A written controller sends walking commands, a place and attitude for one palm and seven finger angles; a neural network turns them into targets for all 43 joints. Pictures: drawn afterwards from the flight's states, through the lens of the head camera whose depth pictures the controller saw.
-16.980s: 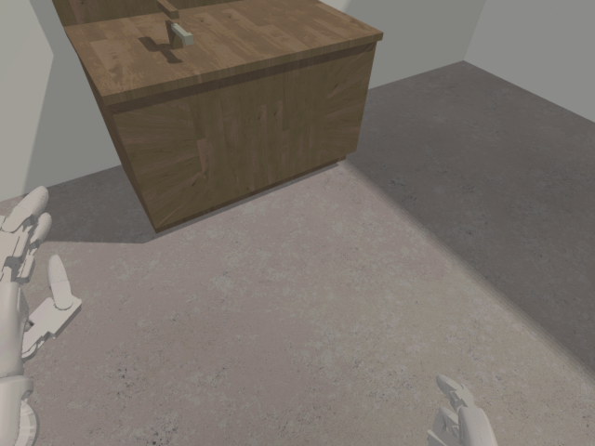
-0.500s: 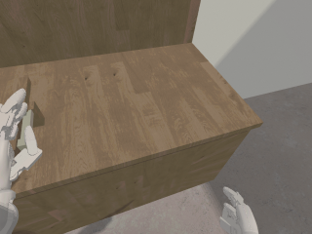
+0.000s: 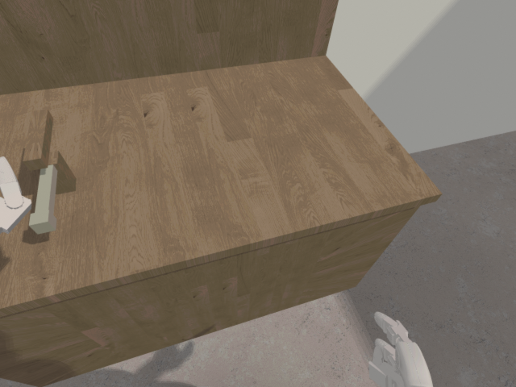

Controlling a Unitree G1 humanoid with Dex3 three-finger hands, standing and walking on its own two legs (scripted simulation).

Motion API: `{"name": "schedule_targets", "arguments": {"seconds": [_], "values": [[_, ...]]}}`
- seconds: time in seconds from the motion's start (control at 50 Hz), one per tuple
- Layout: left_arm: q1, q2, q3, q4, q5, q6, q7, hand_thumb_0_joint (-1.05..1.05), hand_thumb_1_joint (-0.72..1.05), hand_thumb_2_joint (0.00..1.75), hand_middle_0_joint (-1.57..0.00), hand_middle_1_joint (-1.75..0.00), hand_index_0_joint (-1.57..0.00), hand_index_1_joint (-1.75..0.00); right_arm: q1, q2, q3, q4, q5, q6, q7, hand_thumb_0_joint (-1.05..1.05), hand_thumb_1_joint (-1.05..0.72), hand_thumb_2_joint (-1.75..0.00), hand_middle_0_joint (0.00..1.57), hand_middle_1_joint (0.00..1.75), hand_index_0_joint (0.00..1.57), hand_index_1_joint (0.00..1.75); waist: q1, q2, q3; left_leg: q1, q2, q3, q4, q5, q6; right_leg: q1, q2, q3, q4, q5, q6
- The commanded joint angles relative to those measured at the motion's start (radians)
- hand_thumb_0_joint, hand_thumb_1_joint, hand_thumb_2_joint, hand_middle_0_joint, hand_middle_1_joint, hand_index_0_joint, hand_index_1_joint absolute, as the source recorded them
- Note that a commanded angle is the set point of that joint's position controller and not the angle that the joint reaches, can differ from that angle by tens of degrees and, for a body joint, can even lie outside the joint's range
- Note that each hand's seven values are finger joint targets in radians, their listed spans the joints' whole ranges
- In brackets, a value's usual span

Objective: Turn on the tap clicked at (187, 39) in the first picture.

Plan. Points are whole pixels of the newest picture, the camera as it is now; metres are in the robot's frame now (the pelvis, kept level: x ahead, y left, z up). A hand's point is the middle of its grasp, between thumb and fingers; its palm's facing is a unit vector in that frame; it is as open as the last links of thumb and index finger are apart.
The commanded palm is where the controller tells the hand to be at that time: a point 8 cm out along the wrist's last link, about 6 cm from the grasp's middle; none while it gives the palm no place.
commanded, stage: come to a stop and stand still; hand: left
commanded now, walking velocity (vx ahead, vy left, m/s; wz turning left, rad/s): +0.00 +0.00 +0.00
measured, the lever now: (43, 222) +0.32 +0.41 +0.01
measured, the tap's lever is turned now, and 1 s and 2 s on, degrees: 0 0 0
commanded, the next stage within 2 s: look again from close up in 0.62 s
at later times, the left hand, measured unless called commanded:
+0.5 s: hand (39, 235) +0.22 +0.27 +0.17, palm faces +0.40 -0.86 -0.31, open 7.5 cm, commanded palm +0.16 +0.31 +0.18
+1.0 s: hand (40, 237) +0.22 +0.28 +0.16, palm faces +0.40 -0.84 -0.36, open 7.5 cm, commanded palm +0.16 +0.31 +0.18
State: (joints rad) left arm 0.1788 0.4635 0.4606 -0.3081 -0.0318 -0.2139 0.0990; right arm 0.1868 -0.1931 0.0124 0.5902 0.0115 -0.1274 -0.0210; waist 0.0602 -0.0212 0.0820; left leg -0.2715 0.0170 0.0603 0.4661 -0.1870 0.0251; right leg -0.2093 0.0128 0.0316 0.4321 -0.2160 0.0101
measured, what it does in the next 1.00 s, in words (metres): stands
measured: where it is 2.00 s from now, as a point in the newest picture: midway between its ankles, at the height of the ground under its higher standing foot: outside the picture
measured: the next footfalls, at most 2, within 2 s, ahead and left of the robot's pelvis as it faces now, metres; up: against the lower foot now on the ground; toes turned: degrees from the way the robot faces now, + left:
none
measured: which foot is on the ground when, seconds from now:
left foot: down 0.00-1.00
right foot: down 0.00-1.00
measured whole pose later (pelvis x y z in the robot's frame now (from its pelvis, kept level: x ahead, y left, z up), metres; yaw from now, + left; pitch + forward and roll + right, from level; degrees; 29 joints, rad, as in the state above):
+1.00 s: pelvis +0.01 +0.03 +0.00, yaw +1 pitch -1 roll -2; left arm 0.40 0.36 0.35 -0.45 -0.03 -0.21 0.11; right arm 0.20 -0.19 0.02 0.58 0.01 -0.12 -0.03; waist 0.03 -0.02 0.06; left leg -0.24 -0.01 0.06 0.46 -0.20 0.06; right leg -0.15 -0.02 0.03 0.37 -0.20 0.05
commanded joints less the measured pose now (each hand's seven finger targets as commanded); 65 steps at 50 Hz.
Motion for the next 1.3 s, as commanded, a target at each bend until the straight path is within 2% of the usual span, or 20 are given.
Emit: {"name": "schedule_targets", "arguments": {"seconds": [0.0,0.08,0.1,0.12,0.2,0.26,0.34,0.5,0.62,0.74,1.08,1.1,1.12,1.14,1.16,1.18,1.2,1.22,1.26,1.28], "values": [[0.206,-0.02,-0.092,-0.306,-0.015,-0.055,-0.012,0.0,0.9,0.9,-0.2,-0.3,-0.2,-0.3,-0.076,-0.121,-0.062,-0.187,0.024,-0.073,0.031,0.0,-0.9,-0.9,0.2,0.3,0.2,0.3,-0.011,0.127,-0.259,0.142,0.081,-0.069,-0.05,0.167,0.011,0.06,-0.058,0.036,-0.02,0.158,-0.028],[0.237,0.087,0.016,-0.317,-0.008,-0.05,0.005,0.0,0.9,0.9,-0.2,-0.3,-0.2,-0.3,-0.082,-0.132,-0.058,-0.199,0.011,-0.064,0.01,0.0,-0.9,-0.9,0.2,0.3,0.2,0.3,-0.02,-0.101,-0.156,0.055,0.046,-0.067,-0.063,-0.116,-0.006,-0.028,-0.059,0.066,-0.123,-0.034,-0.029],[0.225,0.153,0.085,-0.325,-0.009,-0.05,0.016,0.0,0.9,0.9,-0.2,-0.3,-0.2,-0.3,-0.092,-0.136,-0.054,-0.196,0.01,-0.056,-0.002,0.0,-0.9,-0.9,0.2,0.3,0.2,0.3,-0.023,-0.08,-0.135,0.064,0.046,-0.068,-0.072,-0.127,-0.006,-0.06,-0.062,0.069,-0.136,-0.066,-0.031],[0.202,0.122,0.075,-0.31,-0.014,-0.057,0.013,0.0,0.9,0.9,-0.2,-0.3,-0.2,-0.3,-0.088,-0.129,-0.051,-0.198,0.007,-0.054,-0.011,0.0,-0.9,-0.9,0.2,0.3,0.2,0.3,-0.033,-0.084,-0.124,0.052,0.048,-0.083,-0.083,-0.149,-0.001,-0.066,-0.063,0.058,-0.134,-0.098,-0.032],[0.051,0.154,0.091,-0.386,-0.008,-0.082,0.018,0.0,0.9,0.9,-0.2,-0.3,-0.2,-0.3,-0.096,-0.128,-0.043,-0.194,0.004,-0.06,-0.034,0.0,-0.9,-0.9,0.2,0.3,0.2,0.3,-0.034,0.112,-0.126,0.054,0.073,-0.097,-0.144,-0.192,0.014,-0.028,-0.035,0.034,-0.084,-0.052,-0.026],[0.041,0.088,0.024,-0.385,0.0,-0.088,0.018,0.0,0.9,0.9,-0.2,-0.3,-0.2,-0.3,-0.076,-0.127,-0.042,-0.184,0.002,-0.085,-0.03,0.0,-0.9,-0.9,0.2,0.3,0.2,0.3,-0.028,0.16,-0.169,0.063,0.081,-0.099,-0.141,-0.177,0.024,0.04,-0.032,0.011,-0.058,0.02,-0.023],[0.079,0.016,-0.061,-0.401,0.012,-0.078,0.017,0.0,0.9,0.9,-0.2,-0.3,-0.2,-0.3,-0.058,-0.134,-0.049,-0.165,0.004,-0.104,-0.014,0.0,-0.9,-0.9,0.2,0.3,0.2,0.3,-0.034,0.132,-0.194,0.11,0.082,-0.1,-0.116,-0.066,0.015,0.04,-0.03,0.002,-0.058,0.088,-0.022],[0.138,0.076,0.024,-0.322,0.011,-0.065,0.023,0.0,0.9,0.9,-0.2,-0.3,-0.2,-0.3,-0.063,-0.131,-0.048,-0.162,0.005,-0.066,-0.011,0.0,-0.9,-0.9,0.2,0.3,0.2,0.3,-0.034,0.064,-0.147,0.061,0.077,-0.102,-0.135,-0.029,-0.006,0.046,-0.026,-0.012,-0.076,0.103,-0.02],[0.107,0.063,0.0,-0.395,0.001,-0.075,0.016,0.0,0.9,0.9,-0.2,-0.3,-0.2,-0.3,-0.076,-0.127,-0.042,-0.175,0.002,-0.063,-0.015,0.0,-0.9,-0.9,0.2,0.3,0.2,0.3,-0.034,0.124,-0.188,0.098,0.08,-0.099,-0.138,0.027,-0.004,0.072,-0.025,-0.029,-0.058,0.129,-0.016],[0.135,0.033,-0.031,-0.385,0.003,-0.062,0.021,0.0,0.9,0.9,-0.2,-0.3,-0.2,-0.3,-0.063,-0.127,-0.047,-0.169,0.004,-0.064,-0.011,0.0,-0.9,-0.9,0.2,0.3,0.2,0.3,-0.035,0.091,-0.209,0.135,0.071,-0.092,-0.105,0.099,-0.01,0.08,-0.036,-0.014,-0.071,0.179,-0.019],[0.155,0.054,-0.011,-0.364,0.0,-0.059,0.025,0.0,0.9,0.9,-0.2,-0.3,-0.2,-0.3,-0.071,-0.131,-0.054,-0.172,0.007,-0.046,-0.022,0.0,-0.9,-0.9,0.2,0.3,0.2,0.3,-0.036,0.086,-0.17,0.089,0.066,-0.102,-0.135,-0.02,-0.002,0.083,-0.038,0.004,-0.093,0.131,-0.022],[-0.818,0.917,0.296,-0.758,0.05,-0.226,0.05,0.0,0.9,0.9,-0.2,-0.3,-0.2,-0.3,0.077,-0.19,0.137,-0.299,0.054,-0.036,-0.095,0.0,-0.9,-0.9,0.2,0.3,0.2,0.3,-0.1,0.32,-0.094,-0.128,0.031,-0.128,-0.092,-0.125,0.036,0.084,0.003,0.001,0.027,-0.059,0.049],[-0.481,0.381,0.221,-0.102,0.166,-0.009,-0.006,0.0,0.9,0.9,-0.2,-0.3,-0.2,-0.3,-0.035,-0.14,-0.04,-0.129,-0.096,-0.068,-0.064,0.0,-0.9,-0.9,0.2,0.3,0.2,0.3,0.032,0.207,-0.349,0.197,0.043,-0.129,-0.061,0.231,-0.033,0.055,-0.011,-0.055,0.08,0.129,-0.062],[-0.206,0.154,0.033,-0.022,0.048,0.047,-0.028,0.0,0.9,0.9,-0.2,-0.3,-0.2,-0.3,-0.037,-0.149,-0.03,-0.13,-0.067,-0.086,-0.001,0.0,-0.9,-0.9,0.2,0.3,0.2,0.3,-0.055,0.114,-0.236,0.236,0.047,-0.144,-0.043,0.554,-0.1,-0.074,0.04,-0.125,0.042,0.111,-0.054],[-0.119,0.17,0.11,-0.157,-0.007,0.067,-0.048,0.0,0.9,0.9,-0.2,-0.3,-0.2,-0.3,0.02,-0.212,-0.065,-0.109,-0.067,-0.077,0.013,0.0,-0.9,-0.9,0.2,0.3,0.2,0.3,-0.021,0.118,-0.424,0.376,0.072,-0.142,-0.004,0.665,-0.106,-0.089,0.037,-0.112,0.083,0.123,-0.044],[-0.03,0.054,0.044,-0.158,-0.094,0.126,-0.105,0.0,0.9,0.9,-0.2,-0.3,-0.2,-0.3,-0.015,-0.19,-0.066,-0.119,-0.046,-0.081,0.002,0.0,-0.9,-0.9,0.2,0.3,0.2,0.3,0.029,0.14,-0.458,0.435,0.061,-0.135,0.003,0.709,-0.104,-0.08,0.022,-0.104,0.082,0.121,-0.043],[0.113,0.005,0.043,-0.086,-0.17,0.189,-0.142,0.0,0.9,0.9,-0.2,-0.3,-0.2,-0.3,-0.038,-0.189,-0.06,-0.105,-0.02,-0.086,0.004,0.0,-0.9,-0.9,0.2,0.3,0.2,0.3,0.034,0.161,-0.447,0.448,0.057,-0.122,0.001,0.688,-0.103,-0.085,0.024,-0.1,0.075,0.108,-0.039],[0.128,0.01,0.024,-0.116,-0.194,0.233,-0.177,0.0,0.9,0.9,-0.2,-0.3,-0.2,-0.3,-0.069,-0.202,-0.056,-0.096,-0.015,-0.086,0.009,0.0,-0.9,-0.9,0.2,0.3,0.2,0.3,0.058,0.151,-0.369,0.372,0.053,-0.102,0.0,0.565,-0.087,-0.084,0.002,-0.112,0.054,0.128,-0.041],[0.083,0.032,-0.022,-0.136,-0.169,0.285,-0.2,0.0,0.9,0.9,-0.2,-0.3,-0.2,-0.3,-0.141,-0.204,-0.032,-0.117,0.006,-0.072,0.01,0.0,-0.9,-0.9,0.2,0.3,0.2,0.3,0.04,0.126,-0.195,0.188,0.023,-0.076,-0.008,0.264,-0.05,-0.08,-0.005,-0.141,0.027,0.167,-0.044],[0.062,0.037,-0.037,-0.123,-0.138,0.283,-0.189,0.0,0.9,0.9,-0.2,-0.3,-0.2,-0.3,-0.154,-0.197,-0.026,-0.124,0.009,-0.065,0.006,0.0,-0.9,-0.9,0.2,0.3,0.2,0.3,0.018,0.053,-0.117,0.116,0.017,-0.082,-0.023,0.133,-0.034,-0.101,0.001,-0.151,0.029,0.121,-0.043]]}}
